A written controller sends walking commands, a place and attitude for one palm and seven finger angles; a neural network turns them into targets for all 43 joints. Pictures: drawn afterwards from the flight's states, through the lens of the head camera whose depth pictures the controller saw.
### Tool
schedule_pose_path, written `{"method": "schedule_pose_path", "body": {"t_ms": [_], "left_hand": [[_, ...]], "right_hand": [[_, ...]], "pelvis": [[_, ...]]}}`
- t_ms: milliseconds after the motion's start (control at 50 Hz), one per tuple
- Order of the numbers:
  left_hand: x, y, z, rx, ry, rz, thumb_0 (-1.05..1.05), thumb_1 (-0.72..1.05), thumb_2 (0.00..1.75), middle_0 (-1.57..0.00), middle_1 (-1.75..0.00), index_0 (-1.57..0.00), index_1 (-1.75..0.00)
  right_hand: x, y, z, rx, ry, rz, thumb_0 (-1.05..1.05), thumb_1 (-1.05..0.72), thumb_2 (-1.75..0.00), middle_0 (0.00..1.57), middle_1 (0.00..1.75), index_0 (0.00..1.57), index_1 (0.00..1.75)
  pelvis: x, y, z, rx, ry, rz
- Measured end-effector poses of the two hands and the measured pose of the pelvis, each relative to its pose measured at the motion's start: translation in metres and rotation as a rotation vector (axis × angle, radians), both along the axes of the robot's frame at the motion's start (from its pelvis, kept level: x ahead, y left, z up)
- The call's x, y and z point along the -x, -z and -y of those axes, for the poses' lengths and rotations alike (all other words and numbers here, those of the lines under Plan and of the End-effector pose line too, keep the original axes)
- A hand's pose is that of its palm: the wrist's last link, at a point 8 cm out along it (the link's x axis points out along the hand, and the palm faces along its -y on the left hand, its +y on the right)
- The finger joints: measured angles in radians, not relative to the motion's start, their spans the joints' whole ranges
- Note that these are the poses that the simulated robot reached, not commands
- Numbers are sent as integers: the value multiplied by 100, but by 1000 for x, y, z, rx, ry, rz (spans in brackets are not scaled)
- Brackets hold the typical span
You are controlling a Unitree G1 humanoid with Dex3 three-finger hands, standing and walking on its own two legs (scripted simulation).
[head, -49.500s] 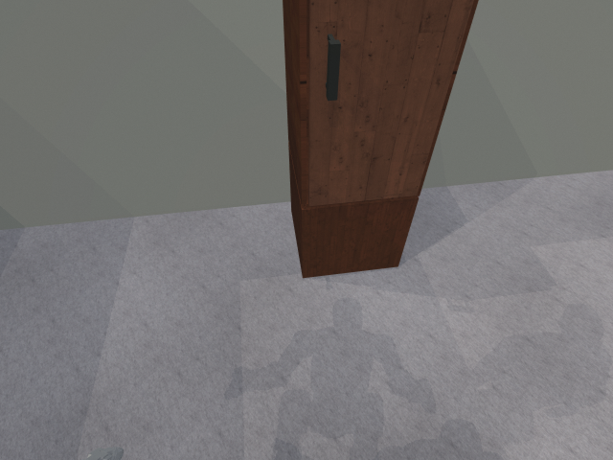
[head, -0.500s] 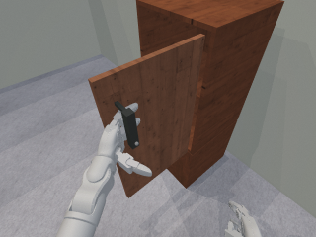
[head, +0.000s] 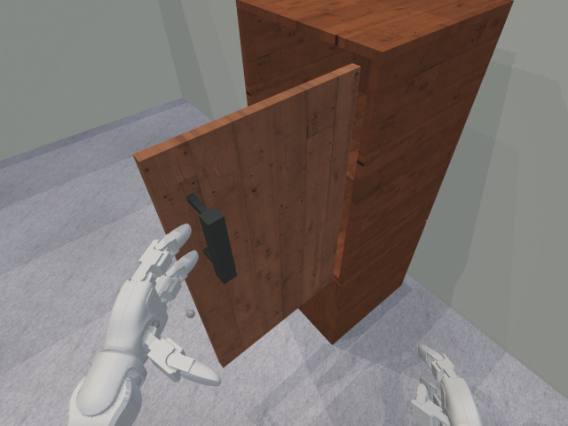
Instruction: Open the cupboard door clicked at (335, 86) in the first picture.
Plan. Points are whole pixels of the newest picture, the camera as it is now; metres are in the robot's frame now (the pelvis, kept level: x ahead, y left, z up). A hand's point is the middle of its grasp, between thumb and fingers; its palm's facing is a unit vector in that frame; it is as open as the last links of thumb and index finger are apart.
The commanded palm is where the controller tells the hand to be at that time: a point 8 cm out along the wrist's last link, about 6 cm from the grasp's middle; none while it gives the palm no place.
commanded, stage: slide the hand sideways off the handle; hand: left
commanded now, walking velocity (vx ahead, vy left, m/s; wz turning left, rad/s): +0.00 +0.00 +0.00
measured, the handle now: (210, 238) +0.33 +0.13 +0.12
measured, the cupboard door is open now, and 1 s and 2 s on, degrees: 92 92 92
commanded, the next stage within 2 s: draw the hand back to the body in 0.40 s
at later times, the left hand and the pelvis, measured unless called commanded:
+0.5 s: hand (142, 349) +0.18 +0.18 +0.11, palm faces -0.01 -1.00 -0.04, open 16.3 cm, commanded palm +0.15 +0.23 +0.12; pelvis -0.01 +0.00 -0.01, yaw +1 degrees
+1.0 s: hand (107, 343) +0.17 +0.20 +0.13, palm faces +0.01 -1.00 -0.08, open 16.2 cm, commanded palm +0.14 +0.26 +0.14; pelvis -0.02 +0.02 +0.00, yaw +1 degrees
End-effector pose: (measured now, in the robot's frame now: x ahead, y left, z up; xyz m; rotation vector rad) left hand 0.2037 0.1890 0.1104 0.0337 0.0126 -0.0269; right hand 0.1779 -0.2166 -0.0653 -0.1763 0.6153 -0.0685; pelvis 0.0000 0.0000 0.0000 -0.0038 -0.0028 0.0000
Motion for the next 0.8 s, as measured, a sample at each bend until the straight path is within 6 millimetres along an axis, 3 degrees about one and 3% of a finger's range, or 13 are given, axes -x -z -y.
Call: {"method": "schedule_pose_path", "body": {"t_ms": [180,440,620,800], "left_hand": [[14,-3,-11,-9,8,20,-1,-50,30,-16,-30,-16,-30],[47,1,-42,-19,-27,16,-1,-50,30,-15,-30,-15,-30],[40,-2,-37,-8,26,45,-1,-50,30,-15,-30,-15,-30],[42,-15,-54,-25,-10,52,-1,-50,30,-15,-30,-16,-30]], "right_hand": [[-5,0,1,-2,-14,51,2,-90,-90,20,30,20,30],[9,4,-1,10,-20,69,2,-90,-90,20,30,20,30],[17,1,-10,15,-20,100,2,-90,-90,20,30,20,30],[19,-4,-24,-7,-23,114,2,-90,-90,20,30,20,30]], "pelvis": [[0,3,3,1,-10,-7],[9,6,-1,10,-17,-6],[19,7,-10,13,-18,1],[18,3,-17,13,-9,14]]}}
